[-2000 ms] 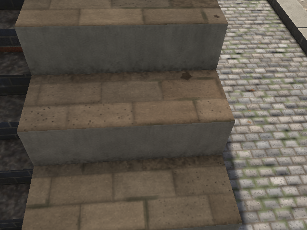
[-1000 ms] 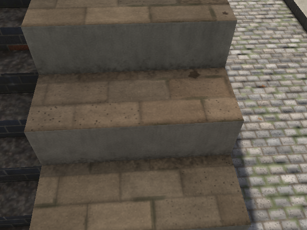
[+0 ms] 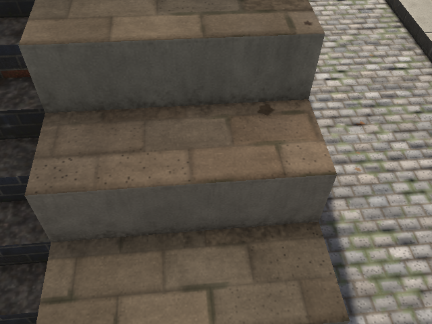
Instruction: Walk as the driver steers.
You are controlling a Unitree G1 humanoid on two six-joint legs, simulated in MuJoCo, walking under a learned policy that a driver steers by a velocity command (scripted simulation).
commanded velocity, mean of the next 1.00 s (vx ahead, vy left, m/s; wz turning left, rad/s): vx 0.48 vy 0.00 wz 0.00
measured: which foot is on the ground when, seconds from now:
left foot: down 0.00-1.00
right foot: down 0.00-1.00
